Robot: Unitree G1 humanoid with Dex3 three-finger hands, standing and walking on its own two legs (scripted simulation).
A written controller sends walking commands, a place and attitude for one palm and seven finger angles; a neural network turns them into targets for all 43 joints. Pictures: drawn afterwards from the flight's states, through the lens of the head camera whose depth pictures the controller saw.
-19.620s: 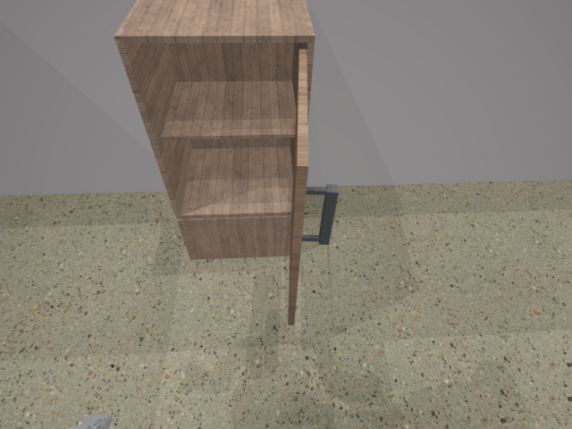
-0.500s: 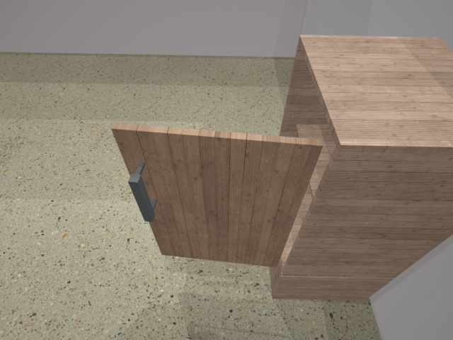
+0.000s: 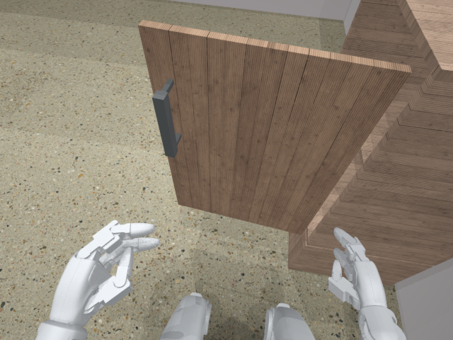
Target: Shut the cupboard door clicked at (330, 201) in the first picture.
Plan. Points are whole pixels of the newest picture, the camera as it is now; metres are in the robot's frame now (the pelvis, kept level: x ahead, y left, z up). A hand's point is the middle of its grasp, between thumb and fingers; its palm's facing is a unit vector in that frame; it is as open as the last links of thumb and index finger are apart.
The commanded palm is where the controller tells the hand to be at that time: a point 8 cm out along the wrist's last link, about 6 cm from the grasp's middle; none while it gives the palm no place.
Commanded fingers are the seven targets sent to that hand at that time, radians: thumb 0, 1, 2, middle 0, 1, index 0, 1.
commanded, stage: raise the hand and make a fist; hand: left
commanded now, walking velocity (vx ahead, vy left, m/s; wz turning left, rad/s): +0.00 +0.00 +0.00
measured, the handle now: (170, 120) +0.49 +0.18 +0.07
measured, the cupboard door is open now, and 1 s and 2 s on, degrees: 85 85 85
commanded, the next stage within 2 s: bring the fist close to the handle in 1.34 s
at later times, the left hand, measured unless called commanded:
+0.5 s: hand (127, 258) +0.22 +0.18 +0.07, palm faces -0.15 -0.99 -0.03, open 3.3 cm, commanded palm +0.20 +0.24 +0.07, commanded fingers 0.00 0.90 0.90 -1.19 -1.38 -1.19 -1.38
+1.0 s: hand (123, 237) +0.24 +0.19 +0.08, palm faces -0.14 -0.99 -0.05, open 3.1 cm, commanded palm +0.23 +0.24 +0.08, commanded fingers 0.00 0.90 0.90 -1.30 -1.50 -1.30 -1.50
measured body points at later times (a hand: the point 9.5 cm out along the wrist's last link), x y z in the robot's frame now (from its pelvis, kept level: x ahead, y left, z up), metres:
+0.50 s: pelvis +0.01 +0.02 +0.01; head +0.08 +0.03 +0.45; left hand +0.22 +0.23 +0.07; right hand +0.19 -0.24 -0.05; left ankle +0.04 +0.12 -0.61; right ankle +0.05 -0.12 -0.61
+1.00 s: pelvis +0.02 +0.01 +0.02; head +0.09 +0.02 +0.46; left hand +0.25 +0.24 +0.08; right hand +0.20 -0.23 -0.05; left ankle +0.04 +0.12 -0.61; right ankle +0.05 -0.12 -0.61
